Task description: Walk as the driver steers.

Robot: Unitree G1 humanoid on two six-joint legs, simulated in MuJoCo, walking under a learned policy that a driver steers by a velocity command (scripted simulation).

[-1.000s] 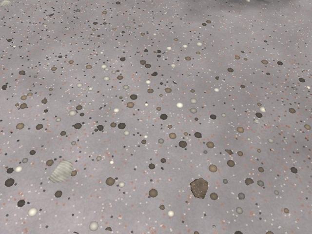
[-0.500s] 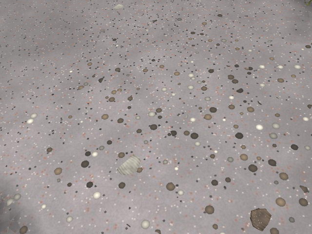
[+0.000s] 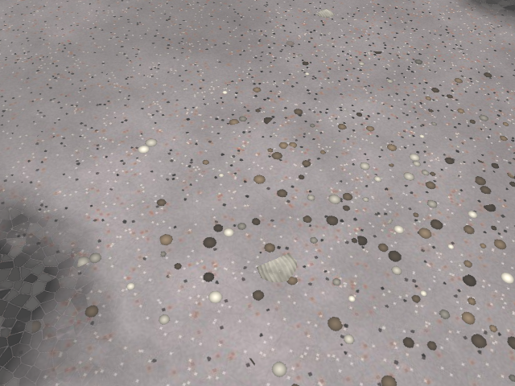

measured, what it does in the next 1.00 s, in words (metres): walks ahead, turning right: right foot, then left foot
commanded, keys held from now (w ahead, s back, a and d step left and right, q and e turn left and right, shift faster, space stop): w+q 0.04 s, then w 0.08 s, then w+e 0.88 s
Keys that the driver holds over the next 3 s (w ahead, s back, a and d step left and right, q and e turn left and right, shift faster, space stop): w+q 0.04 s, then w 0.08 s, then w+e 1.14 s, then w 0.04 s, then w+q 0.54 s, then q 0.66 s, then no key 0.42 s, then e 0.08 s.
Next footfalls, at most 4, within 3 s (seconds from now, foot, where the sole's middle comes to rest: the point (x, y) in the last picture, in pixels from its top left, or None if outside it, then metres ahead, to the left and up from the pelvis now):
0.26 right None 0.15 -0.12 -0.78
0.72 left None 0.46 0.05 -0.78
1.24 right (330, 318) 0.67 -0.22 -0.78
1.80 left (322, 220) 1.01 -0.23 -0.78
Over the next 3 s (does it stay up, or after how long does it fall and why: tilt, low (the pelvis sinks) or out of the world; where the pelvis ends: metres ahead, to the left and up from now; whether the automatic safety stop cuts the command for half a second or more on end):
stays up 1.04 -0.30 -0.01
